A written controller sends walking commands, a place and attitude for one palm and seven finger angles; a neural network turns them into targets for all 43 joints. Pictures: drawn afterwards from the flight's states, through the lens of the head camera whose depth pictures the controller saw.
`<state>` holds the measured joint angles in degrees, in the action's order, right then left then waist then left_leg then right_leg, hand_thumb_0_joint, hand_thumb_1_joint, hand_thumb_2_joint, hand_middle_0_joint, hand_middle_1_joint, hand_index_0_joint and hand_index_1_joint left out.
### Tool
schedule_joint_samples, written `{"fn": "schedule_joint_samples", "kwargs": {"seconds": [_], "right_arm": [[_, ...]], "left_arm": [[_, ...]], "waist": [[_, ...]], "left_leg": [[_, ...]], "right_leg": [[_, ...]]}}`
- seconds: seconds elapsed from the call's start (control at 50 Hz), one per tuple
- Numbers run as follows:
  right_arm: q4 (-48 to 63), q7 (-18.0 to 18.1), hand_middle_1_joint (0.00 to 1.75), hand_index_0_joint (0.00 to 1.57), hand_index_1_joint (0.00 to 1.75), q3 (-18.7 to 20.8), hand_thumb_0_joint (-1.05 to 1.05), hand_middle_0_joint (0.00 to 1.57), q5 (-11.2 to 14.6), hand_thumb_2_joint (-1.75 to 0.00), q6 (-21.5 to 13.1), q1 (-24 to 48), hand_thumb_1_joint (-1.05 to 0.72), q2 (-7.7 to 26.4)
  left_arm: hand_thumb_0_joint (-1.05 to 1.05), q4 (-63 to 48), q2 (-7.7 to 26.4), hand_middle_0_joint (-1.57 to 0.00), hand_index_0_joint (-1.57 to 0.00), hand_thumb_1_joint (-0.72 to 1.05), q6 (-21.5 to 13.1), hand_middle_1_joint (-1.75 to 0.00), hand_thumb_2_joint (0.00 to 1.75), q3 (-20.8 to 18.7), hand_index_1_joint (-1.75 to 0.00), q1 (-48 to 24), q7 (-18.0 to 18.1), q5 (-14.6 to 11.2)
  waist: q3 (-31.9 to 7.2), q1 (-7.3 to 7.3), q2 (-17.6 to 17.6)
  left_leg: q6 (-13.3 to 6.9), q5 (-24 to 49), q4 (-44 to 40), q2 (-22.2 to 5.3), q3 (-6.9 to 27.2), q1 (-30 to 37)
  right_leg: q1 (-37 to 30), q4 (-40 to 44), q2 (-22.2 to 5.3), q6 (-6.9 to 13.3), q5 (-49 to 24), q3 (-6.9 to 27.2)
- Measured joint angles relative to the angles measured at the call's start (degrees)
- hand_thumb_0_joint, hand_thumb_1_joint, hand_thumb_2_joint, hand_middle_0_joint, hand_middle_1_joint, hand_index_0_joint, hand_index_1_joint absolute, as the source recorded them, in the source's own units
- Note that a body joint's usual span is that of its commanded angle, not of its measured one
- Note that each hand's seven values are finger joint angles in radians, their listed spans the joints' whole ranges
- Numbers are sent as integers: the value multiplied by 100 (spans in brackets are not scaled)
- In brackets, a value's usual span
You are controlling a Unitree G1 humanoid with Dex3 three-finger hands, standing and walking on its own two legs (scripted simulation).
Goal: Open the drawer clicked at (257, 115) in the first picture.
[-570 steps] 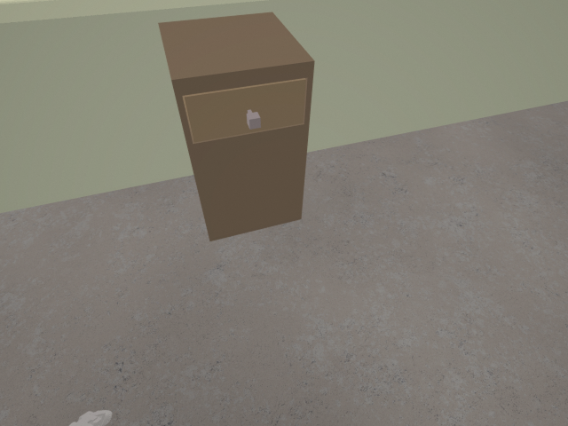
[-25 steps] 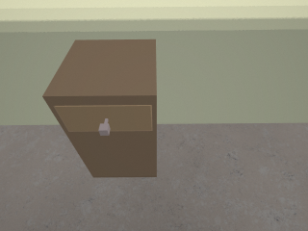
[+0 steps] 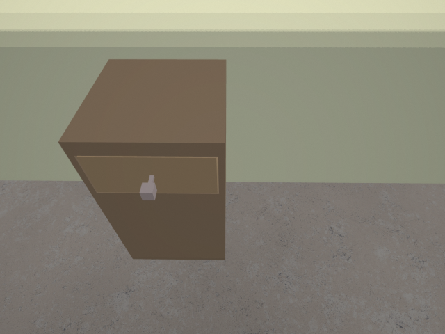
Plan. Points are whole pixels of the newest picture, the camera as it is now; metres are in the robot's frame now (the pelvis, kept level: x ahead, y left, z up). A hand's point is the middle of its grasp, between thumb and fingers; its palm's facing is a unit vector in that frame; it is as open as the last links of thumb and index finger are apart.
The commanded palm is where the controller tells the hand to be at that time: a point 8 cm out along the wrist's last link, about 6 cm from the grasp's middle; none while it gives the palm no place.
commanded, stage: look again from close up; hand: left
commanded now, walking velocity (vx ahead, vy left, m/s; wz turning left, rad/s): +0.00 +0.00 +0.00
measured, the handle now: (149, 186) +0.52 +0.25 -0.15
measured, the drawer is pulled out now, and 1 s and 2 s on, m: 0.00 0.00 0.00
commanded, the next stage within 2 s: raise the hand with hooked fingers in 0.34 s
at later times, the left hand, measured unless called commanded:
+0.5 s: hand out of the picture +0.00 +0.17 -0.16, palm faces -0.05 -0.97 -0.25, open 7.3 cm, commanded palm +0.10 +0.21 -0.06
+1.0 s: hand (111, 325) +0.15 +0.21 -0.07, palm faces +0.01 -0.10 -1.00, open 9.4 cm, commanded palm +0.15 +0.21 +0.00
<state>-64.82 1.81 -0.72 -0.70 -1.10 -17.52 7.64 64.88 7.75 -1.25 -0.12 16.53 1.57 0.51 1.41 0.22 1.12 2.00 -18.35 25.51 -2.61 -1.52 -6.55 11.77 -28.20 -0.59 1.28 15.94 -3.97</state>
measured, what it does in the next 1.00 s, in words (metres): shifts its weight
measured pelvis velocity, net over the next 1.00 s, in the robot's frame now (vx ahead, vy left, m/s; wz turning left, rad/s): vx -0.05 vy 0.01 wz -0.02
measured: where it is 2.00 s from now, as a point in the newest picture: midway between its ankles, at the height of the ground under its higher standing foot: outside the picture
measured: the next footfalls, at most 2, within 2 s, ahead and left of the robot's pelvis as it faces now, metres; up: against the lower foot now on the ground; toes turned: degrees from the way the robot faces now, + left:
none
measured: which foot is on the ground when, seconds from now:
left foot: down 0.00-1.00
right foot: down 0.00-1.00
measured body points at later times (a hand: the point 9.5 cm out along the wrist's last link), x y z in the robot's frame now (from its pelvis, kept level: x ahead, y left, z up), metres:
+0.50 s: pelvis -0.01 +0.00 +0.00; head +0.01 -0.01 +0.45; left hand +0.01 +0.22 -0.14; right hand -0.01 -0.21 -0.16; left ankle -0.05 +0.14 -0.74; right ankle -0.01 -0.10 -0.74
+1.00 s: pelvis -0.05 +0.01 -0.04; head -0.04 +0.00 +0.41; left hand +0.14 +0.22 -0.01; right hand +0.21 -0.19 -0.09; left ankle -0.05 +0.14 -0.74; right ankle -0.01 -0.10 -0.74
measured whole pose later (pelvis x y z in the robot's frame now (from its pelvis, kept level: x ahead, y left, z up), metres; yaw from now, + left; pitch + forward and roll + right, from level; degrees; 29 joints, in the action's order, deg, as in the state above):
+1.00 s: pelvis -0.05 +0.01 -0.04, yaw -1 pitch +7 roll +2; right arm -28.8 -2.2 1.6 -3.2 3.9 -1.6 11.7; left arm 8.5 15.3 4.0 10.8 17.0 29.0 66.1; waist -5.4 6.1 -0.6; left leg 0.9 -24.5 48.2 -1.6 -2.9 -30.2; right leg 35.7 -49.6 -2.3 1.1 20.7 -1.6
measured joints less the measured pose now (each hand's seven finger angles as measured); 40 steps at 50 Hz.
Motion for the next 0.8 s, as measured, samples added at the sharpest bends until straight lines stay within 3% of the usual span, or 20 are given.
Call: {"fn": "schedule_joint_samples", "kwargs": {"seconds": [0.46, 0.48, 0.5, 0.56, 0.58, 0.62, 0.68, 0.72, 0.8], "right_arm": [[-40, -5, 30, 20, 30, 7, 1, 20, 16, -89, 18, -90, -91, -56], [191, 23, 30, 20, 30, -44, 1, 20, 99, -89, -37, -134, -91, -16], [417, 145, 30, 20, 30, -45, 1, 20, 122, -89, -255, -221, -91, 40], [979, 359, 30, 20, 30, 153, 3, 20, 329, -89, -955, -325, -93, 306], [1171, 370, 30, 20, 30, 192, 3, 20, 311, -89, -1101, -256, -93, 422], [1611, 322, 30, 20, 30, 253, 3, 20, 183, -89, -1223, -36, -93, 651], [2336, 126, 30, 20, 30, 383, 3, 20, -79, -89, -1032, 419, -92, 878], [2760, -62, 30, 20, 30, 444, 2, 20, -187, -89, -710, 757, -92, 917], [3411, -387, 30, 19, 30, 472, 2, 20, -191, -89, -19, 1226, -91, 865]], "left_arm": [[1, 18, -66, -19, -20, 91, -40, -30, 90, 9, -30, 86, 46, 6], [1, -835, -4, -20, -20, 92, 324, -30, 90, 196, -30, 346, 103, 188], [3, -1818, 121, -20, -21, 94, 478, -30, 90, 313, -30, 676, 216, 395], [5, -4068, 470, -20, -21, 94, 592, -31, 89, 496, -31, 1159, 788, 886], [5, -4571, 568, -20, -21, 93, 593, -32, 88, 545, -32, 1129, 952, 1206], [4, -5266, 736, -20, -21, 90, 538, -33, 87, 651, -33, 889, 1286, 2087], [3, -5681, 767, -20, -21, 83, 381, -36, 85, 731, -36, 365, 1805, 3685], [2, -5774, 655, -20, -21, 79, 238, -39, 84, 746, -39, 178, 2071, 4595], [1, -5949, 422, -21, -22, 69, 18, -44, 80, 947, -44, 267, 2355, 5844]], "waist": [[-1, 7, -16], [62, 93, 1], [82, 181, 17], [-51, 166, 103], [-118, 123, 142], [-314, 31, 194], [-599, -24, 224], [-732, 22, 162], [-839, 221, -100]], "left_leg": [[3, 10, 107, -58, 0, -58], [-45, -42, 190, -82, -61, -80], [-34, -88, 169, -88, -128, -57], [-37, -83, 333, 42, -145, -301], [-68, -91, 448, 87, -129, -462], [-118, -134, 736, 160, -113, -885], [-148, -250, 1175, 191, -195, -1444], [-144, -322, 1375, 165, -323, -1686], [-153, -414, 1641, 133, -483, -1987]], "right_leg": [[-63, 116, 47, 7, -65, -42], [-7, 64, 79, 3, -82, 23], [71, -37, 92, 6, -72, 109], [373, -366, -48, -31, 40, 151], [526, -487, -99, -48, 70, 143], [940, -780, -185, -71, 129, 145], [1536, -1210, -220, -63, 213, 248], [1848, -1424, -186, -62, 229, 385], [2249, -1748, -140, -52, 280, 556]]}}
